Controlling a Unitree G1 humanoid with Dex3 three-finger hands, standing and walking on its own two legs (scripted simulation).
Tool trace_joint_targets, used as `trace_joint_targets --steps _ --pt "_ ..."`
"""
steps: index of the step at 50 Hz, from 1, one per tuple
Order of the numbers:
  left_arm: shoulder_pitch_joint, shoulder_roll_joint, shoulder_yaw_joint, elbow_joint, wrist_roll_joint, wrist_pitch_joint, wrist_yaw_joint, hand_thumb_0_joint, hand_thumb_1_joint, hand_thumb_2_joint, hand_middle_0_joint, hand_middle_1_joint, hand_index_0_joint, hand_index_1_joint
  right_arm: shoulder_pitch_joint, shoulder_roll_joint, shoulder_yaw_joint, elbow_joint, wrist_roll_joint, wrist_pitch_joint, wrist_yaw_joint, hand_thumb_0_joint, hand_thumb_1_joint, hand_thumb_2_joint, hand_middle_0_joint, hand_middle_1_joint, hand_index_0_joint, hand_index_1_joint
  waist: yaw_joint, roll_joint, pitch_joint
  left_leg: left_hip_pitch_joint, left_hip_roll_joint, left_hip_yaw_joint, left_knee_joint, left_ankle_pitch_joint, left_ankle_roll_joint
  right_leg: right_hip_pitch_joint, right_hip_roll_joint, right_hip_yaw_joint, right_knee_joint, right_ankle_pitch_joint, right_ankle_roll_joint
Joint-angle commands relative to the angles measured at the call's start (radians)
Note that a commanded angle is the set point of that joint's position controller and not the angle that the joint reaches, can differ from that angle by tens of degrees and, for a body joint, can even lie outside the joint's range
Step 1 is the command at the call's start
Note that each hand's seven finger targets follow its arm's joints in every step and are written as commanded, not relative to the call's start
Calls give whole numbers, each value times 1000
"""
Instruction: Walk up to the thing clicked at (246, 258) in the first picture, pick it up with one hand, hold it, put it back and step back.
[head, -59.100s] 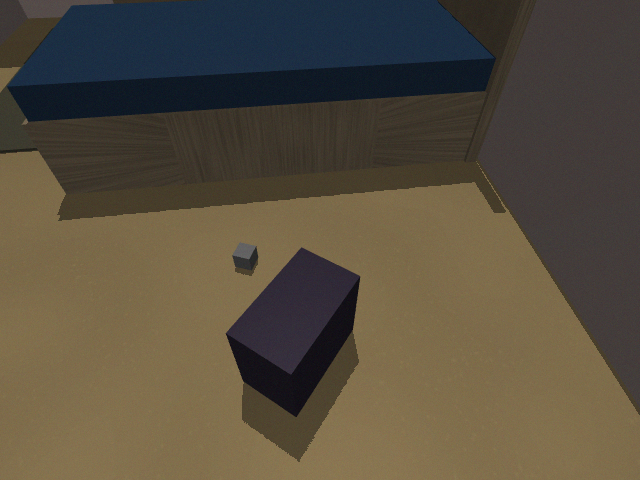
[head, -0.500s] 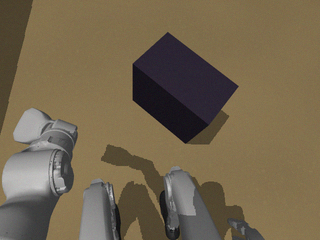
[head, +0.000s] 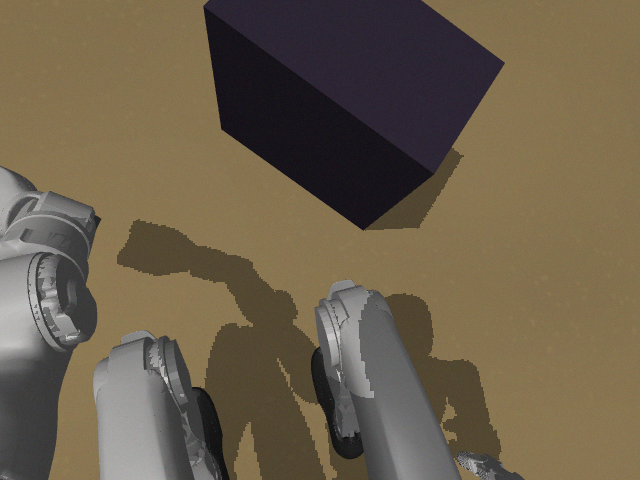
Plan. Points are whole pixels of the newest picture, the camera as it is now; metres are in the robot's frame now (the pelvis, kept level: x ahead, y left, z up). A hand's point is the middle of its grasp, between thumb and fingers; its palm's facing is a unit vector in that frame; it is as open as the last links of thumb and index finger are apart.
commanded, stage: crouch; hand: left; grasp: from above
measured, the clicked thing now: (51, 227) +0.48 +0.25 -0.19
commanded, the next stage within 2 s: lower in 0.44 s
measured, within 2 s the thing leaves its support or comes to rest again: rests again in 1.72 s
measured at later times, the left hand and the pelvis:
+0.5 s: hand (58, 225) +0.49 +0.26 -0.22, palm faces -0.15 -0.40 -0.91, open 9.9 cm; pelvis +0.00 +0.00 -0.06, yaw -2 degrees
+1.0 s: hand (71, 236) +0.49 +0.26 -0.27, palm faces -0.19 -0.39 -0.90, open 9.9 cm; pelvis +0.00 +0.01 -0.07, yaw -4 degrees
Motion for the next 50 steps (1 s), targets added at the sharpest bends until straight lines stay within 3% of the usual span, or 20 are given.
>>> trace_joint_targets --steps 1,3,4,6,8,10,12,19,20,21,25,28,31,36,39,40,42,45,46,50 --pt "-466 271 -37 -152 56 0 73 0 808 657 -1236 -504 -1221 -525 257 -237 -73 13 -9 -10 5 0 -904 -901 200 299 200 299 -19 277 -844 526 -23 52 -174 260 8 421 22 -58 -194 284 -17" --pt "-466 251 -41 -105 36 1 81 0 794 665 -1219 -512 -1203 -533 259 -233 -68 15 -20 -12 10 0 -902 -900 200 299 200 299 -41 245 -782 478 -24 54 -149 220 14 396 20 -59 -192 246 -12" --pt "-469 273 -20 -113 29 -5 89 0 806 687 -1233 -500 -1212 -526 263 -243 -71 18 -20 -14 11 0 -900 -899 200 299 200 299 -28 251 -775 459 -25 56 -142 217 16 387 19 -56 -192 240 -10" --pt "-451 242 -26 -38 7 -2 93 0 824 707 -1247 -511 -1225 -538 266 -240 -61 20 -31 -18 17 0 -899 -899 200 299 200 299 -57 199 -722 414 -26 55 -114 192 22 378 22 -63 -189 216 -4" --pt "-458 294 9 -42 1 -7 103 0 834 738 -1255 -516 -1228 -548 280 -254 -58 22 -34 -17 22 0 -896 -898 200 299 200 299 -52 173 -740 387 -29 57 -99 210 24 407 21 -59 -188 229 2" --pt "-469 292 1 -20 -8 -6 101 0 860 751 -1280 -533 -1253 -565 277 -261 -45 27 -42 -19 31 0 -899 -899 200 299 200 299 -63 149 -686 336 -27 56 -69 203 28 397 26 -65 -170 231 7" --pt "-497 351 20 -31 8 -11 108 0 865 736 -1261 -554 -1243 -576 274 -266 -35 37 -51 -22 33 0 -899 -898 200 299 200 299 -70 148 -673 313 -31 54 -42 198 34 394 23 -66 -160 226 14" --pt "-480 407 19 -19 54 -9 111 0 869 695 -1257 -559 -1246 -574 260 -286 -16 19 -65 -16 60 0 -904 -900 200 300 200 300 -64 232 -670 342 -25 41 -17 213 27 375 27 -92 -107 244 7" --pt "-475 413 25 -42 57 -14 114 0 864 705 -1264 -545 -1247 -566 262 -291 -19 8 -57 -13 63 0 -905 -901 200 300 200 300 -43 267 -702 358 -22 40 -25 228 20 382 31 -91 -103 254 1" --pt "-467 395 13 -7 60 -11 109 0 882 706 -1275 -570 -1262 -587 260 -285 -11 13 -69 -11 69 0 -907 -901 200 300 200 300 -67 255 -685 353 -21 34 -18 223 22 381 30 -100 -89 256 1" --pt "-462 391 4 -47 54 -10 97 0 855 705 -1250 -580 -1239 -595 264 -300 -14 16 -77 -9 83 0 -910 -902 200 300 200 300 -77 273 -667 353 -22 29 -5 226 22 369 30 -116 -69 264 1" --pt "-457 418 36 -116 43 -21 98 0 840 731 -1259 -547 -1234 -576 282 -306 -18 16 -72 -8 93 0 -907 -899 200 300 200 300 -57 309 -698 388 -18 14 -15 241 12 349 28 -126 -57 269 -6" --pt "-402 347 -3 24 40 -16 88 0 834 834 -1263 -598 -1227 -637 289 -312 -4 14 -70 -5 101 0 -907 -900 200 300 200 300 -97 269 -622 350 -16 10 5 241 12 318 36 -129 -50 274 -8" --pt "-470 407 10 -23 28 -38 102 0 849 814 -1254 -637 -1231 -664 277 -301 29 38 -97 -18 112 0 -910 -900 200 300 200 300 -114 232 -563 282 -24 10 23 215 27 343 31 -131 -58 254 2" --pt "-410 428 -1 67 56 -40 104 0 847 773 -1248 -606 -1227 -630 261 -333 32 22 -94 -23 115 0 -909 -900 200 300 200 300 -105 255 -555 288 -22 5 29 194 26 323 33 -129 -50 229 -4" --pt "-464 470 10 -16 69 -55 108 0 853 778 -1249 -599 -1227 -624 271 -320 45 25 -98 -25 116 0 -906 -899 200 300 200 300 -108 287 -572 304 -21 -3 27 192 22 313 30 -132 -42 223 -8" --pt "-446 441 -11 33 78 -57 113 0 876 789 -1265 -627 -1247 -649 261 -340 47 19 -103 -28 122 0 -909 -900 200 300 200 300 -115 310 -555 345 -16 -17 15 180 15 287 32 -146 -28 211 -16" --pt "-475 486 9 -9 93 -75 133 0 896 786 -1290 -600 -1266 -627 266 -347 55 17 -107 -33 128 0 -909 -900 200 300 200 300 -129 333 -554 358 -14 -24 20 200 14 288 29 -155 -22 238 -15" --pt "-440 446 -13 33 83 -74 133 0 898 782 -1293 -613 -1272 -636 251 -344 58 14 -112 -34 133 0 -911 -900 200 300 200 300 -134 337 -539 342 -17 -16 23 202 16 305 32 -154 -23 242 -15" --pt "-437 466 6 27 65 -86 145 0 877 800 -1274 -611 -1250 -638 276 -349 75 12 -119 -41 151 0 -911 -901 200 300 200 300 -153 320 -549 343 -14 -14 50 252 15 345 33 -158 -21 297 -9"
